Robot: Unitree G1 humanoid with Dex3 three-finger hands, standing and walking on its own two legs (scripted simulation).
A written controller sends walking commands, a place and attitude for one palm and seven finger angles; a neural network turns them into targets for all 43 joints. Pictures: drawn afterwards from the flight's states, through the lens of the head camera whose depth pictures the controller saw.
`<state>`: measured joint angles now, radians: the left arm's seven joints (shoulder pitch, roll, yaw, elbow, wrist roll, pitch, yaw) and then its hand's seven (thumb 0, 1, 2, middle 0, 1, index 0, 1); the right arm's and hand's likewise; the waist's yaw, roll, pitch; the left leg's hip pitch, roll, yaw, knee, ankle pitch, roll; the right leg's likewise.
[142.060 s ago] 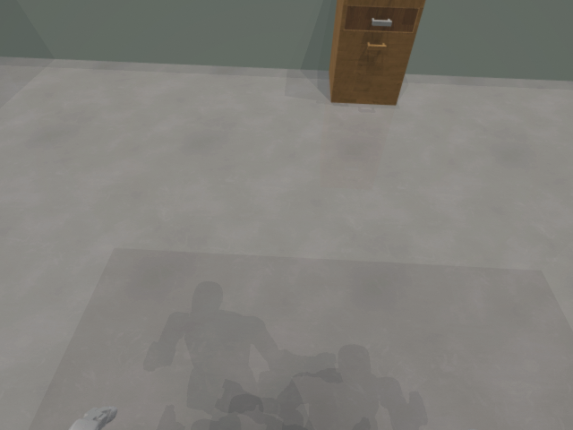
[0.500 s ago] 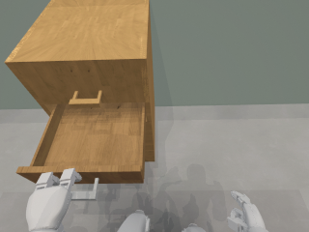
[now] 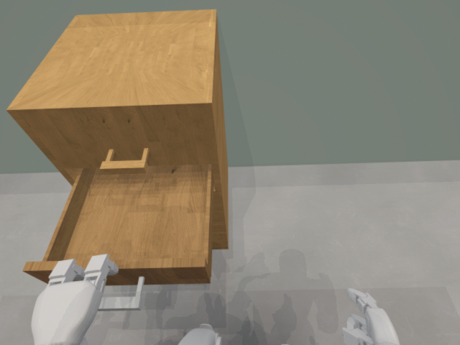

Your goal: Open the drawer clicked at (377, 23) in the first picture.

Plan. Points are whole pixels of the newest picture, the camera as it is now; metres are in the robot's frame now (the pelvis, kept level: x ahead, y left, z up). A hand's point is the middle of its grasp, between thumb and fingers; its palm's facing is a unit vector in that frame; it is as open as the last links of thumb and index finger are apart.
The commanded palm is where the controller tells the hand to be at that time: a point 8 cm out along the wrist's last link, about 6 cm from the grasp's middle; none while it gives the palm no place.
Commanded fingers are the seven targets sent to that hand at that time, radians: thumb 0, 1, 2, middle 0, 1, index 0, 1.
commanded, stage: draw the hand back to the body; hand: left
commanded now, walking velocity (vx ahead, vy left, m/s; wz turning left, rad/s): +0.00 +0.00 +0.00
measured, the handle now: (119, 293) +0.24 +0.28 -0.17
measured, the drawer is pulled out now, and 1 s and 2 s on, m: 0.27 0.27 0.27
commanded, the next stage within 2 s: step back with the hand held close in 1.64 s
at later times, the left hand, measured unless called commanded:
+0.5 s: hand (60, 306) +0.16 +0.26 +0.05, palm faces -0.01 -0.08 -1.00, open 13.8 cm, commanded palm +0.14 +0.27 +0.11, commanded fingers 0.00 -0.50 0.30 -0.30 -1.20 -0.30 -1.20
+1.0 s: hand (42, 252) +0.20 +0.23 +0.17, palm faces +0.36 -0.83 -0.42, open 12.4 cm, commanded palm +0.14 +0.27 +0.19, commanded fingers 0.00 0.17 0.58 -0.25 -0.77 -0.25 -0.77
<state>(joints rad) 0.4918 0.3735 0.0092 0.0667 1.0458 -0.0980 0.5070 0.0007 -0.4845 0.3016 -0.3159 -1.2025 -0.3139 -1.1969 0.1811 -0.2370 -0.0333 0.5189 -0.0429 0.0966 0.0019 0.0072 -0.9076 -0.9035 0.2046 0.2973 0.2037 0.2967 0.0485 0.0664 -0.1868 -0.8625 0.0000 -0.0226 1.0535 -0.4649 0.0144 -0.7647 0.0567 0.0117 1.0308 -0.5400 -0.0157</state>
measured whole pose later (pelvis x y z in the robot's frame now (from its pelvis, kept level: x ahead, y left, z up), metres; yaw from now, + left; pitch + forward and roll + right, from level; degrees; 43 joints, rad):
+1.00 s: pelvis +0.03 +0.00 +0.06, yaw +2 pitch +0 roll +0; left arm 0.60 0.33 0.19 -0.39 -0.05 -0.05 0.16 0.00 -0.15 0.45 -0.29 -0.98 -0.28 -0.98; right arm 0.25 -0.21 0.04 0.55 0.03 -0.10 -0.11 0.01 -0.91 -0.90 0.20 0.30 0.20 0.30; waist 0.02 0.07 -0.05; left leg -0.28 -0.02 -0.04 0.60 -0.32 0.01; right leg -0.17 0.02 0.00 0.56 -0.39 -0.02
